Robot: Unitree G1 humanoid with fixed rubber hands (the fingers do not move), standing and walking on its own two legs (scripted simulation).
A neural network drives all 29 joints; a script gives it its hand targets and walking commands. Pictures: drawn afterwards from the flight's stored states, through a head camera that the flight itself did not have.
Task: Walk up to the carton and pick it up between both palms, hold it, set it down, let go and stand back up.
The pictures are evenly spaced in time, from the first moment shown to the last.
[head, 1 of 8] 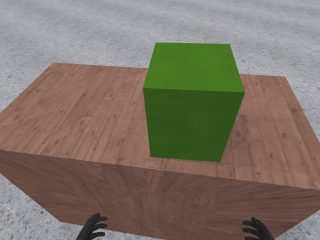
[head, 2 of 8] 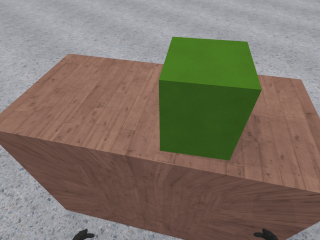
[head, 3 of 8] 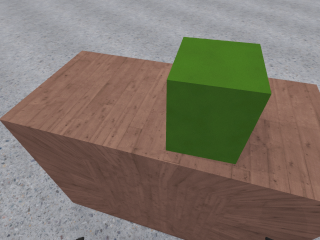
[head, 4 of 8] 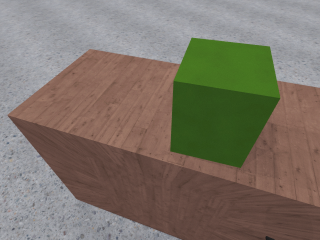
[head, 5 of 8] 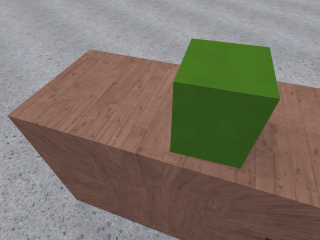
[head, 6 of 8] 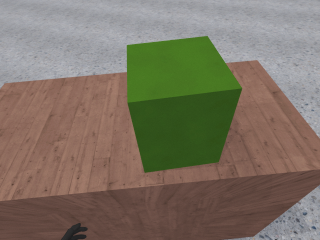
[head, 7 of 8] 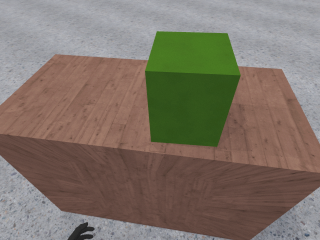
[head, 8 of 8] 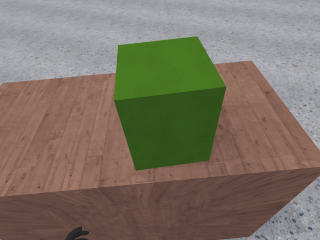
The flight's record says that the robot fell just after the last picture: no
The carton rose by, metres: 0.00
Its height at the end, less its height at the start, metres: +0.00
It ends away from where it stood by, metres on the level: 0.00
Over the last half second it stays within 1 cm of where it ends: yes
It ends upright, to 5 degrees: yes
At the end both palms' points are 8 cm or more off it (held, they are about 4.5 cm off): yes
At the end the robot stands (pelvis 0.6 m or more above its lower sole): yes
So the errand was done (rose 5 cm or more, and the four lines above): no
